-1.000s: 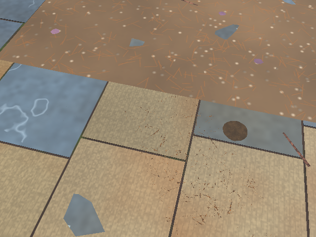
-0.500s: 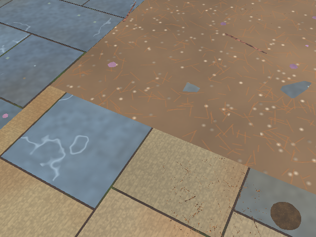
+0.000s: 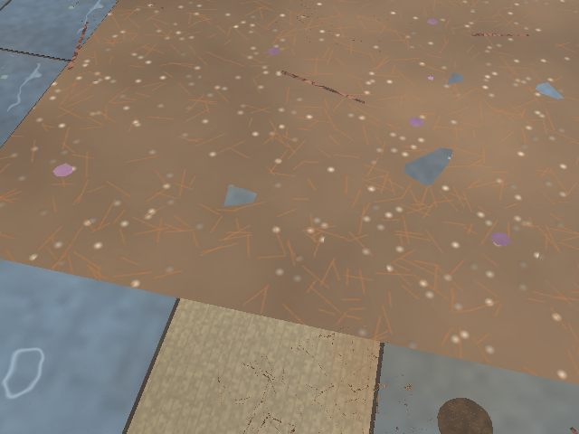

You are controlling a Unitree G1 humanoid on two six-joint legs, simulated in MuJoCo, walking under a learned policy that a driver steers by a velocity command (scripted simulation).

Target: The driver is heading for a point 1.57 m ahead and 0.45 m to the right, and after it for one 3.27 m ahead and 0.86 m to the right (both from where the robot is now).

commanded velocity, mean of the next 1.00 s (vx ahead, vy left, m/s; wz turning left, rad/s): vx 0.30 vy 0.00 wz -0.51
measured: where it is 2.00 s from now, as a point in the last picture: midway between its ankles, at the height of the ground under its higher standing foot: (450, 308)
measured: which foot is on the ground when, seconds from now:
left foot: down 0.00-0.20, up 0.22-0.62, down 0.64-1.00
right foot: up 0.00-0.18, down 0.20-0.64, up 0.66-1.00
